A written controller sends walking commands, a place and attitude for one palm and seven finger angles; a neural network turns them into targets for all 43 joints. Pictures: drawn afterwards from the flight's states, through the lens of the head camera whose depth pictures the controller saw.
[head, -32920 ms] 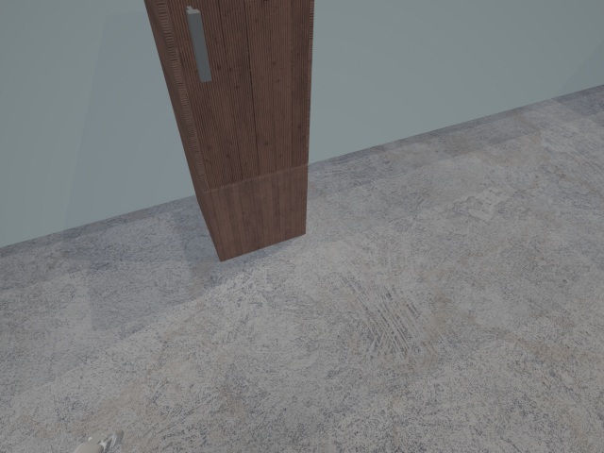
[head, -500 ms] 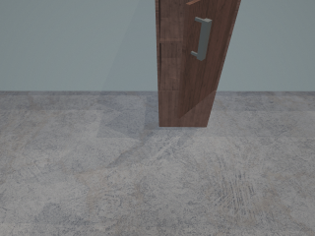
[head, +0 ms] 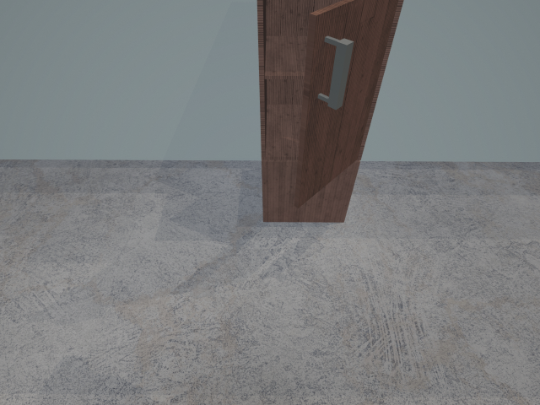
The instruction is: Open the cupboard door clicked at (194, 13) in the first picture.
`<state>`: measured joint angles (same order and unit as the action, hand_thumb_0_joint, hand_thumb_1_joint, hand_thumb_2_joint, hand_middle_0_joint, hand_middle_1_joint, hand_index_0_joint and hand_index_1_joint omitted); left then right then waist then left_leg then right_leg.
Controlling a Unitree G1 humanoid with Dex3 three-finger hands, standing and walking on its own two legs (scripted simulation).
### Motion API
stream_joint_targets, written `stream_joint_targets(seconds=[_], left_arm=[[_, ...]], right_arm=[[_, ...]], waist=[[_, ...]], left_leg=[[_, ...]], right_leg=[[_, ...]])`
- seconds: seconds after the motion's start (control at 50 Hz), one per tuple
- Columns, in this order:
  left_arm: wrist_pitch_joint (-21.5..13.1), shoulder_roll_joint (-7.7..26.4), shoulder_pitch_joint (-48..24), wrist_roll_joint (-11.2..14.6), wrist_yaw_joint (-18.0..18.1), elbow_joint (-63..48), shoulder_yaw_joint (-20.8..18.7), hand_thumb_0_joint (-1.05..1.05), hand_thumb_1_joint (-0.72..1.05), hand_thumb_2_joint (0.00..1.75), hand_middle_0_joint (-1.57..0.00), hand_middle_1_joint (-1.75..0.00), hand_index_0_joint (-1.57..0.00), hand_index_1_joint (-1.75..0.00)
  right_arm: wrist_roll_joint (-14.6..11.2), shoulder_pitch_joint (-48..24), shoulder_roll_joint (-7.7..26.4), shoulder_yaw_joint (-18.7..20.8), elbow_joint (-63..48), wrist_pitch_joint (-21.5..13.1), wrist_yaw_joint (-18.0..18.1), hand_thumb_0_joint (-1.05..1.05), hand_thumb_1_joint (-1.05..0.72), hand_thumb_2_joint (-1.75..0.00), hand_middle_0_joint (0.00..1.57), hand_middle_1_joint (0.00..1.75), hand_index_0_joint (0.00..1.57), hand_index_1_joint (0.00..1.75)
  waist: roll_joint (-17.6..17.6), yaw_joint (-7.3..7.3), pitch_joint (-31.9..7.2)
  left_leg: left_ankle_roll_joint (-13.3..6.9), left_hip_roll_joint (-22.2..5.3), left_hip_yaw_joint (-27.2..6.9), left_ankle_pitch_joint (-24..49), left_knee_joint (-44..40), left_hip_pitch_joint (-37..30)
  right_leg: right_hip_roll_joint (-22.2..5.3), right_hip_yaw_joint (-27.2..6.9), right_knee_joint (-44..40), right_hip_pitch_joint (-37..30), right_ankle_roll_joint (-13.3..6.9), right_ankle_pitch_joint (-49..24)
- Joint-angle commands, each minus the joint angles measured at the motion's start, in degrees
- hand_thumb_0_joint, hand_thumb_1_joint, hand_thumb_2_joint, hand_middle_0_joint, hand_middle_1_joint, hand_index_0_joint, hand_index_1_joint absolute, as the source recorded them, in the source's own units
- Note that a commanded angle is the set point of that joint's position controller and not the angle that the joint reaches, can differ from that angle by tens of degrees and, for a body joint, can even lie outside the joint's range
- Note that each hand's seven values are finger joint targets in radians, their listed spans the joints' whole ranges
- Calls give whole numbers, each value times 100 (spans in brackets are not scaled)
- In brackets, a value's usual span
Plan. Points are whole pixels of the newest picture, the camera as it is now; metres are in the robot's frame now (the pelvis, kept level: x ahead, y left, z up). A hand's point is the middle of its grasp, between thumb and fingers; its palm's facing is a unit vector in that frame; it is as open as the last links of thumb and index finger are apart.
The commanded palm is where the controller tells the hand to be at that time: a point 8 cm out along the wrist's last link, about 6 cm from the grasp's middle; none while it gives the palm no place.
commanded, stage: look to check the result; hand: left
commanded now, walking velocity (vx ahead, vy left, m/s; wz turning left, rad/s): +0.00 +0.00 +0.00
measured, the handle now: (332, 73) +0.78 -0.11 +0.11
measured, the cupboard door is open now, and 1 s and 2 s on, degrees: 46 46 46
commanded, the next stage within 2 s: walk to a spot facing it in 0.60 s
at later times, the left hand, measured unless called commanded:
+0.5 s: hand out of the picture +0.01 +0.16 -0.17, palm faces +0.03 -0.98 -0.20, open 7.4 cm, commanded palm none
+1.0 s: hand out of the picture +0.03 +0.17 -0.18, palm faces -0.04 -0.98 -0.21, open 7.4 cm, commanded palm none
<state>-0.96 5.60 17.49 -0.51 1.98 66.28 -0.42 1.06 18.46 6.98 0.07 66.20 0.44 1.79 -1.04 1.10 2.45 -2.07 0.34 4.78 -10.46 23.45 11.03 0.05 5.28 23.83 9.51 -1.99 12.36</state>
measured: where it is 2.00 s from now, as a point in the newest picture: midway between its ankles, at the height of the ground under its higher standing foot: outside the picture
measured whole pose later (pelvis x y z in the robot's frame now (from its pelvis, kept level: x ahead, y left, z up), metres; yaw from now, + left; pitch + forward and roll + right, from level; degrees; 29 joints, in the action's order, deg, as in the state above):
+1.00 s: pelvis +0.02 -0.01 -0.01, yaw -5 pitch -1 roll +0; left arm 1.6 9.0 14.5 -1.1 0.8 63.3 -3.3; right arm 0.9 12.7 9.5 2.1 62.3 1.8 2.3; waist -0.9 0.6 4.7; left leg -1.0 -2.8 8.6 -15.5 29.2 12.6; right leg 2.8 1.3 27.8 12.1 -2.9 14.7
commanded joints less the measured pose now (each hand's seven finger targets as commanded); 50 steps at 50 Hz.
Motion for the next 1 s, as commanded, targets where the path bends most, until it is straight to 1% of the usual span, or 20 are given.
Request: stream_joint_targets(seconds=[0.0,0.06,0.12,0.22,0.28,0.34,0.36,0.46,0.52,0.56,0.64,0.7,0.74,0.76,0.8,0.88,0.92,0.94,0.96,0.98], left_arm=[[-45,621,435,21,57,-72,-113,0,90,90,-20,-30,-20,-30],[-58,659,447,23,63,-83,-112,0,90,90,-20,-30,-20,-30],[-48,653,394,26,61,-72,-110,0,90,90,-20,-30,-20,-30],[-44,687,376,25,56,-69,-112,0,90,90,-20,-30,-20,-30],[-52,726,343,18,57,-88,-117,0,90,90,-20,-30,-20,-30],[-55,731,320,22,53,-85,-111,0,90,90,-20,-30,-20,-30],[-61,785,317,17,55,-110,-125,0,90,90,-20,-30,-20,-30],[-78,833,280,16,49,-118,-127,0,90,90,-20,-30,-20,-30],[-82,873,196,21,37,-129,-124,0,90,90,-20,-30,-20,-30],[-93,917,196,13,40,-148,-138,0,90,90,-20,-30,-20,-30],[-107,957,115,22,25,-141,-133,0,90,90,-20,-30,-20,-30],[-99,1010,42,18,19,-145,-140,0,90,90,-20,-30,-20,-30],[-36,824,144,17,27,-137,-124,0,90,90,-20,-30,-20,-30],[-7,840,157,9,32,-156,-157,0,90,90,-20,-30,-20,-30],[53,984,46,-7,8,-234,-246,0,90,90,-20,-30,-20,-30],[147,1187,-122,-43,-35,-480,-409,0,90,90,-20,-30,-20,-30],[175,1234,-214,-45,-56,-596,-461,0,90,90,-20,-30,-20,-30],[193,1227,-263,-45,-70,-665,-479,0,90,90,-20,-30,-20,-30],[205,1177,-296,-49,-77,-723,-489,0,90,90,-20,-30,-20,-30],[222,1138,-342,-52,-98,-804,-499,0,90,90,-20,-30,-20,-30]], right_arm=[[-5,401,392,44,-79,-67,20,0,-90,-90,20,30,20,30],[-15,400,449,53,-91,-68,22,0,-90,-90,20,30,20,30],[-7,397,453,45,-66,-66,27,0,-90,-90,20,30,20,30],[-9,351,494,48,-72,-73,27,0,-90,-90,20,30,20,30],[-11,318,518,60,-75,-70,20,0,-90,-90,20,30,20,30],[-6,256,570,56,-69,-72,22,0,-90,-90,20,30,20,30],[-21,263,606,66,-99,-77,20,0,-90,-90,20,30,20,30],[-16,151,656,78,-101,-80,15,0,-90,-90,20,30,20,30],[-5,101,666,68,-78,-81,10,0,-90,-90,20,30,20,30],[-17,64,722,87,-101,-82,9,0,-90,-90,20,30,20,30],[-9,-42,798,83,-92,-97,12,0,-90,-90,20,30,20,30],[-12,-76,826,86,-92,-95,11,0,-90,-90,20,30,20,30],[-6,-21,626,75,-76,-47,33,0,-90,-90,20,30,20,30],[-12,37,646,99,-103,-13,48,0,-90,-90,20,30,20,30],[-12,-16,731,153,-161,26,65,0,-90,-90,20,30,20,30],[-11,-155,815,276,-440,98,79,0,-90,-90,20,30,20,30],[-16,-203,852,315,-547,99,88,0,-90,-90,20,30,20,30],[-11,-216,889,333,-599,95,97,0,-90,-90,20,30,20,30],[-8,-222,935,358,-647,86,104,0,-90,-90,20,30,20,30],[8,-221,1029,383,-694,73,114,0,-90,-90,20,30,20,30]], waist=[[66,-31,289],[53,-33,240],[72,-25,345],[11,-29,297],[171,-22,342],[93,-23,348],[133,-30,280],[163,-40,302],[49,-23,317],[141,-29,238],[72,-25,155],[43,-25,246],[51,-16,272],[103,-9,216],[140,2,195],[399,20,136],[334,32,81],[204,32,103],[-28,35,76],[-257,34,96]], left_leg=[[29,-566,-722,-95,-572,148],[32,-582,-718,54,-524,99],[35,-592,-733,1,-578,124],[21,-617,-763,2,-625,70],[27,-614,-737,59,-609,60],[30,-621,-736,58,-616,7],[24,-620,-755,132,-592,6],[35,-611,-728,221,-563,-48],[49,-608,-728,198,-598,-50],[41,-626,-734,267,-574,-99],[51,-646,-726,373,-580,-184],[54,-648,-742,342,-618,-130],[97,-690,-602,336,-467,-238],[101,-708,-543,324,-324,-243],[127,-733,-397,187,-136,-159],[190,-717,-106,-248,284,1],[188,-773,-98,-269,344,-68],[156,-852,-170,-284,282,-94],[92,-1004,-312,-247,157,-134],[-22,-1246,-530,-274,-75,-214]], right_leg=[[-657,-707,-627,250,-84,153],[-655,-691,-635,188,-85,48],[-654,-682,-645,211,-80,68],[-647,-689,-639,179,-77,19],[-653,-687,-667,189,-75,9],[-654,-694,-679,204,-74,7],[-644,-700,-677,145,-74,-35],[-672,-701,-722,141,-77,-96],[-682,-731,-746,132,-81,-94],[-680,-718,-755,84,-79,-152],[-703,-725,-763,15,-82,-291],[-701,-724,-790,16,-88,-253],[-700,-833,-734,196,-71,-382],[-707,-880,-677,216,-87,-485],[-765,-1028,-541,267,-140,-662],[-905,-1373,-440,507,-299,-640],[-846,-1477,-299,683,-321,-714],[-766,-1446,-187,800,-299,-685],[-605,-1377,0,905,-240,-623],[-404,-1214,309,1104,-156,-534]])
